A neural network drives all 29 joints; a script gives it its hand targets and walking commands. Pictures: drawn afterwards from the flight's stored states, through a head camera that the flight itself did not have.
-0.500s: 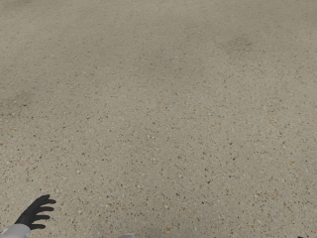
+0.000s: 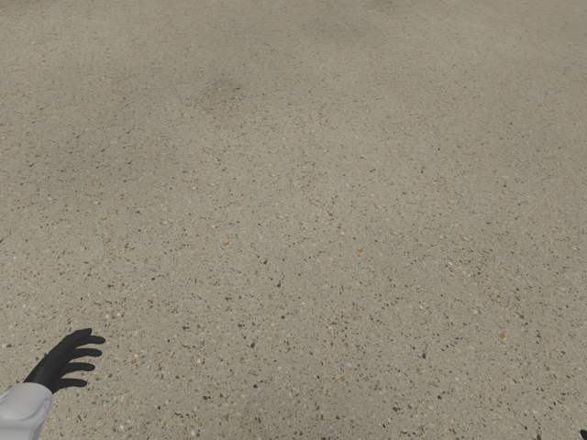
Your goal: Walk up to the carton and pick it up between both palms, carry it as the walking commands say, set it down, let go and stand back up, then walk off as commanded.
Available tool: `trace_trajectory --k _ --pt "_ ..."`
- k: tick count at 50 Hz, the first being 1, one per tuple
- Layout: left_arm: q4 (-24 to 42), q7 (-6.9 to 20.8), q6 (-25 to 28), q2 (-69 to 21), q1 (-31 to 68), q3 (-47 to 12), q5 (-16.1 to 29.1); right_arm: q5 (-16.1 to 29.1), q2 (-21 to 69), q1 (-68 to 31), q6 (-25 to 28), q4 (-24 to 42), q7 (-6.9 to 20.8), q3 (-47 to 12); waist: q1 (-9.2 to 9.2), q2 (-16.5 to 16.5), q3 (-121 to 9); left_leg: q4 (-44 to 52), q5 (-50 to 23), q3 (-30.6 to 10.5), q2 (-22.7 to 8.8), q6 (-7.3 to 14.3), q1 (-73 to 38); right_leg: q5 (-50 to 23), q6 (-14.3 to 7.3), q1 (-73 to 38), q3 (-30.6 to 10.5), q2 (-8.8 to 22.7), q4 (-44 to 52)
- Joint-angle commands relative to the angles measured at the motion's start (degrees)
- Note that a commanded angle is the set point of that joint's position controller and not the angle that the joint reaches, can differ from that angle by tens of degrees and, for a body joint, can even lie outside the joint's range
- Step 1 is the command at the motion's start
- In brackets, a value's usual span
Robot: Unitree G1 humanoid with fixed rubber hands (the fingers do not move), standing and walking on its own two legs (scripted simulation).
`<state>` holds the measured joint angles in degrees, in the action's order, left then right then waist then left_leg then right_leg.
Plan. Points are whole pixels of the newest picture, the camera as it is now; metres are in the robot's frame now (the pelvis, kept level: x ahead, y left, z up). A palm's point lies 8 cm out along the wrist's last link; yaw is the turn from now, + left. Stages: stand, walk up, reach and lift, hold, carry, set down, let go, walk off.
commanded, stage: walk up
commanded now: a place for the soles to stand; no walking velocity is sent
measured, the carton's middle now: out of the picture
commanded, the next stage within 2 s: none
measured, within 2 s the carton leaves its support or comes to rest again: neither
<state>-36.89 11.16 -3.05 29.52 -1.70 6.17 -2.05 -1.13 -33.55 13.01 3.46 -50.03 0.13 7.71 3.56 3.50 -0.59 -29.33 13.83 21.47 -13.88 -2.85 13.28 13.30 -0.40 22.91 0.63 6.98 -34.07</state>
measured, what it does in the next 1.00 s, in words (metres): steps to the right, turning right: right foot, then left foot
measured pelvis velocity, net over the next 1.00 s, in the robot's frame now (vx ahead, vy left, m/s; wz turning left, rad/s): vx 0.19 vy -0.27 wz -0.91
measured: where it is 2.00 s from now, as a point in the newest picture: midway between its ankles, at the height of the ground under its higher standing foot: (528, 427)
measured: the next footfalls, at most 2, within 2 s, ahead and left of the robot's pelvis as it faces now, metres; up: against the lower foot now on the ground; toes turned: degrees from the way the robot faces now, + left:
right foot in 0.02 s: +0.09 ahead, -0.17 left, +0.00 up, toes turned -4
left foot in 0.26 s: +0.18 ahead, +0.02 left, +0.00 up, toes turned -10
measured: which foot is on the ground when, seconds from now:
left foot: down 0.00-0.02, up 0.04-0.24, down 0.26-0.66, up 0.68-0.96, down 0.98-1.00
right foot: up 0.00-0.00, down 0.02-0.28, up 0.30-0.64, down 0.66-0.98, up 1.00-1.00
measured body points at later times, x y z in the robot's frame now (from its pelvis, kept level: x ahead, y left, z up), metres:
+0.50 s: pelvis +0.08 -0.09 +0.01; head +0.10 -0.07 +0.46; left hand +0.42 +0.10 -0.06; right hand -0.03 -0.48 -0.02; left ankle +0.14 +0.03 -0.73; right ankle +0.06 -0.28 -0.69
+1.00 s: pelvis +0.19 -0.27 +0.00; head +0.20 -0.26 +0.44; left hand +0.54 -0.14 -0.09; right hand -0.03 -0.58 -0.07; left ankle +0.32 -0.27 -0.74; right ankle +0.08 -0.32 -0.73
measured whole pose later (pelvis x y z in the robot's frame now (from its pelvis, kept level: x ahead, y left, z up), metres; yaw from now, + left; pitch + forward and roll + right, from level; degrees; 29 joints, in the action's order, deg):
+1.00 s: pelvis +0.19 -0.27 +0.00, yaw -52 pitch +0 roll -1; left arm -46.0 9.2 -2.3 29.2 -8.8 5.4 -1.9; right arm -1.2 -29.5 15.9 7.5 -48.6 -0.1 6.0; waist -3.6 0.5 0.0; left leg -30.2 9.2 6.3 -3.4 2.2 22.0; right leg 20.6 -2.0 14.1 -8.2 -6.3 -35.9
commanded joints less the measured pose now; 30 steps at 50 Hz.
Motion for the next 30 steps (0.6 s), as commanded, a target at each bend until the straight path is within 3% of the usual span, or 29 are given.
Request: trace_trajectory --k 1,2,3,4,6,8,10,11,12,13,14,15,16,17,19,20,22,25,30 --pt "1.6 -1.5 1.2 11.1 -5.3 3.4 -0.3 0.2 -11.6 -2.8 -0.6 2.5 0.5 2.1 -6.75 -4.9 -6.2 -7.7 6.8 -5.2 -3.4 7.0 3.6 3.5 -3.9 -12.2 -2.8 -3.6 8.7" --pt "1.9 -2.1 1.3 18.2 -8.3 4.9 -0.3 0.5 -8.3 -4.0 -0.7 4.2 0.7 0.7 -9.28 10.5 -5.3 -20.1 19.8 -3.3 7.0 3.6 20.4 0.2 -10.4 -19.9 -20.5 4.5 15.6" --pt "2.6 -2.3 0.9 19.9 -7.5 5.4 0.5 0.6 -7.9 -6.1 -0.7 5.2 0.0 0.0 -9.99 16.0 -3.3 -23.9 23.3 -11.5 9.7 2.2 30.8 2.9 -14.7 -22.7 -30.1 6.2 20.5" --pt "2.9 -2.5 0.6 18.4 -5.7 5.1 1.2 1.0 -9.8 -4.2 -0.3 4.6 -0.5 0.0 -8.19 12.9 -3.6 -24.4 18.8 -16.0 7.5 1.7 30.1 2.9 -15.4 -22.8 -27.0 5.0 20.0" --pt "4.2 -2.4 0.4 14.5 -0.5 3.9 0.5 1.4 -10.5 1.3 0.9 1.5 -0.9 -0.6 -5.4 8.5 -3.1 -18.1 11.4 -16.3 8.0 0.7 22.3 -1.2 -14.5 -17.4 -20.2 -0.2 17.9" --pt "4.6 -1.9 0.6 11.5 1.5 2.9 -0.4 1.0 -10.2 5.0 1.7 0.1 -1.0 -0.9 -5.18 8.6 -4.7 -13.8 8.1 -15.3 10.2 0.9 14.6 -5.5 -14.6 -13.2 -20.0 -1.7 17.3" --pt "4.5 -1.5 0.6 11.0 1.7 2.7 -0.8 1.3 -9.5 5.8 2.2 0.6 -1.2 -1.0 -5.24 9.8 -4.9 -8.5 6.7 -15.7 11.2 2.1 8.8 -4.2 -14.6 -9.0 -23.0 -0.5 18.1" --pt "4.5 -1.4 0.6 10.8 2.6 2.5 -0.9 1.3 -9.1 6.5 2.5 0.5 -1.5 -1.0 -4.53 9.8 -4.8 -4.2 4.5 -16.5 11.3 2.9 4.8 -3.8 -13.7 -6.2 -24.0 -0.4 17.4" --pt "4.7 -1.3 0.7 10.1 4.5 2.1 -0.7 1.1 -8.8 8.0 3.0 0.2 -1.8 -0.9 -2.67 8.0 -5.4 2.2 -1.3 -17.5 10.9 4.1 -3.6 -0.4 -11.3 0.1 -22.6 -2.1 15.1" --pt "4.9 -1.2 0.8 8.0 5.7 1.2 -0.2 0.4 -9.9 10.0 3.4 -0.3 -2.2 -0.3 -0.51 3.3 -6.1 8.7 -5.0 -20.2 9.1 5.5 -15.2 7.9 -7.2 10.3 -19.5 -6.2 10.9" --pt "5.4 -1.3 1.1 4.3 4.6 0.4 0.1 -0.6 -15.8 12.2 3.5 0.2 -2.4 1.2 1.18 -10.0 -8.5 16.2 10.7 -36.0 -2.9 7.8 -23.8 14.9 -3.1 20.8 -13.3 -12.6 0.2" --pt "5.1 -2.0 0.9 5.4 1.0 0.6 -1.5 -1.1 -19.4 4.6 3.2 2.8 -2.2 2.2 -1.51 -12.6 -5.6 24.1 23.6 -44.6 -19.8 11.8 -16.0 9.0 0.4 21.0 -5.5 -8.1 -12.5" --pt "4.6 -2.2 0.9 10.0 1.5 2.3 -2.2 -0.6 -16.8 -0.5 3.5 3.6 -2.0 2.0 -2.5 -6.5 -2.2 23.6 21.8 -42.9 -20.6 14.2 -8.6 6.5 0.7 17.8 -6.7 -3.0 -17.0" --pt "3.1 -1.6 1.0 11.2 1.5 2.8 -1.9 -0.1 -13.9 -1.6 4.1 3.2 -1.8 1.8 -2.81 -5.1 -1.1 22.2 18.3 -36.7 -17.0 13.5 -7.0 3.3 0.5 16.0 -6.9 -0.7 -17.8" --pt "1.1 0.2 1.0 10.2 -0.4 2.8 -1.1 0.0 -11.5 -1.4 4.5 3.1 -1.9 1.9 -2.68 -7.9 -1.4 19.3 9.9 -23.0 -10.9 10.6 -8.0 -0.1 1.1 13.2 -5.3 0.3 -16.4" --pt "0.8 0.7 1.3 8.5 -1.1 2.6 -0.6 0.3 -10.7 -1.4 3.9 4.0 -1.8 1.8 -2.18 -10.5 -0.4 19.4 6.6 -19.6 -8.6 11.3 -6.8 -1.3 1.8 11.8 -3.7 0.2 -14.6" --pt "0.7 1.5 1.6 7.1 1.8 2.6 0.2 0.4 -10.9 -0.5 3.3 4.0 -1.3 2.5 -1.11 -10.8 1.0 19.8 4.8 -15.1 -7.5 12.1 -7.3 -3.3 2.5 11.9 -0.5 0.2 -11.8" --pt "0.8 1.9 1.5 6.4 5.8 2.3 0.8 0.0 -12.4 1.1 3.0 3.5 -0.7 3.0 -0.36 -11.3 1.9 18.8 1.4 -9.8 -6.7 11.7 -7.6 -5.2 1.8 9.7 1.9 0.4 -6.8" --pt "0.5 1.0 1.9 7.0 7.2 2.2 1.3 0.0 -14.4 0.6 2.2 2.7 0.2 3.0 -1.88 -14.0 -0.1 13.6 -6.2 -5.8 -6.9 10.3 -10.0 -1.7 -0.2 2.2 5.5 -2.2 1.6"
